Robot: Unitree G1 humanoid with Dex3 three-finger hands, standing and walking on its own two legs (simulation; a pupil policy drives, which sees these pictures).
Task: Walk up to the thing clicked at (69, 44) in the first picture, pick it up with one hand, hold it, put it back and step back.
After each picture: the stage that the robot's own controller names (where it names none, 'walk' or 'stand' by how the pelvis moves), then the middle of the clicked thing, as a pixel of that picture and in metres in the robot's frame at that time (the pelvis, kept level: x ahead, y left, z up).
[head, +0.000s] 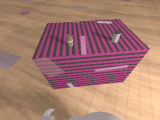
stand; (69, 40) +0.74 +0.29 +0.02
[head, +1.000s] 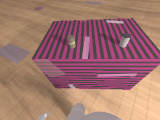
walk; (71, 41) +0.68 +0.27 +0.02
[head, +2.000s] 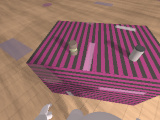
stand; (73, 48) +0.56 +0.21 +0.05
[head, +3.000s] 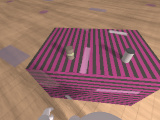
stand; (70, 52) +0.56 +0.24 +0.02
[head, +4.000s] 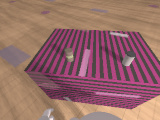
stand; (69, 55) +0.54 +0.24 +0.01
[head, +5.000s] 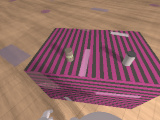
stand; (69, 54) +0.54 +0.24 +0.01
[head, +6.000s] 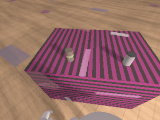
stand; (69, 54) +0.54 +0.24 +0.01
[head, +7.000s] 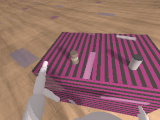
rise first; (74, 57) +0.53 +0.23 +0.02
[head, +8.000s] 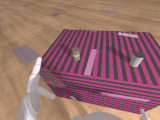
go down; (75, 54) +0.55 +0.23 +0.02
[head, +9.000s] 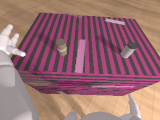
go down; (61, 47) +0.53 +0.21 +0.04
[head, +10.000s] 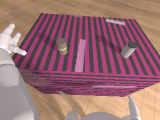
approach; (62, 46) +0.54 +0.22 +0.05
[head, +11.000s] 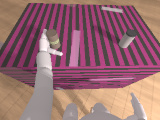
close in; (53, 39) +0.55 +0.24 +0.09
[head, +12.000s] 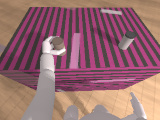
lift; (59, 47) +0.50 +0.20 +0.08
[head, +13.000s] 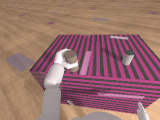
lift; (72, 61) +0.33 +0.15 +0.20
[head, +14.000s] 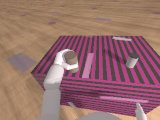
hold; (72, 62) +0.32 +0.15 +0.20
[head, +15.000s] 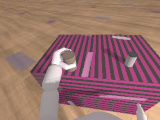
hold; (70, 61) +0.32 +0.16 +0.20
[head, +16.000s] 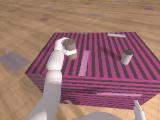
crouch; (70, 49) +0.42 +0.16 +0.21
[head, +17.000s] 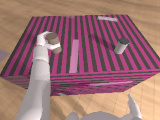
lower; (54, 43) +0.50 +0.22 +0.13
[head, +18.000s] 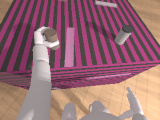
lower; (52, 39) +0.53 +0.20 +0.09
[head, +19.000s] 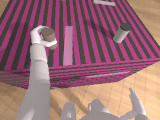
lower; (50, 39) +0.53 +0.21 +0.10
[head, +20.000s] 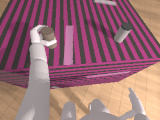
lower; (49, 38) +0.53 +0.22 +0.10
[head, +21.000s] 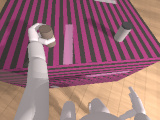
lower; (48, 36) +0.54 +0.22 +0.10
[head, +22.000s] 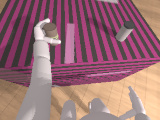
open; (52, 35) +0.55 +0.20 +0.10
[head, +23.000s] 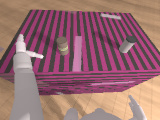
sink last; (62, 46) +0.51 +0.19 +0.07
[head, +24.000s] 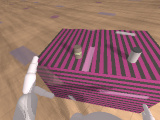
stand; (77, 51) +0.57 +0.20 +0.06
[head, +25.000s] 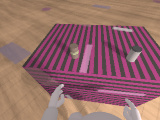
stand; (74, 51) +0.54 +0.19 +0.06
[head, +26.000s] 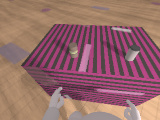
stand; (73, 50) +0.55 +0.19 +0.07
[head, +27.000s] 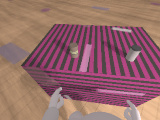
stand; (74, 50) +0.54 +0.19 +0.07
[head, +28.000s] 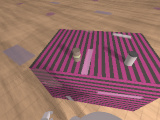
stand; (76, 54) +0.56 +0.19 +0.02
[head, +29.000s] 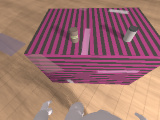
walk; (74, 35) +0.65 +0.20 +0.04
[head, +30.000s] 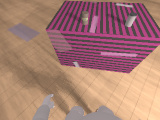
walk; (85, 18) +0.96 +0.16 +0.05
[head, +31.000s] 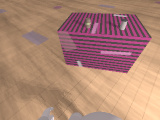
stand; (87, 23) +1.17 +0.16 +0.03
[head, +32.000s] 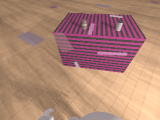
stand; (84, 24) +1.15 +0.19 +0.01
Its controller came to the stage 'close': yes
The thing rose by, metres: 0.20
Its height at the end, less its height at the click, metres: +0.00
